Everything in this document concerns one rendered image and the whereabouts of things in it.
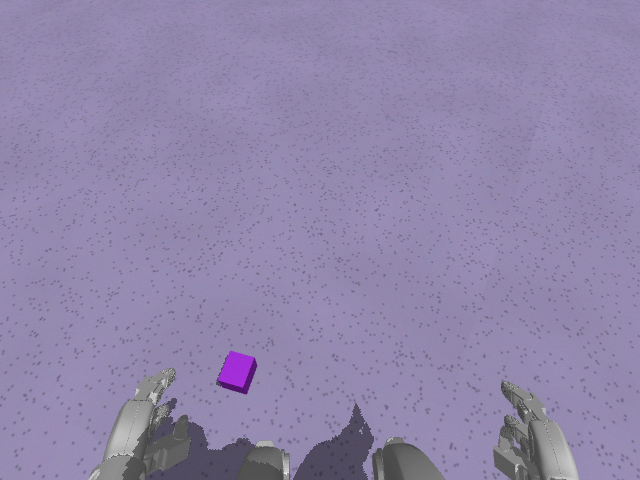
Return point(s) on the right robot hand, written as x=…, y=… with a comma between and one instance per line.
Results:
x=544, y=454

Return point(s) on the left robot arm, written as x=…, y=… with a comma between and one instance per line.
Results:
x=120, y=468

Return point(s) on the left robot hand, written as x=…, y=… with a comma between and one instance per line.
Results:
x=137, y=421

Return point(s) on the small box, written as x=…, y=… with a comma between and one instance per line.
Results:
x=238, y=372

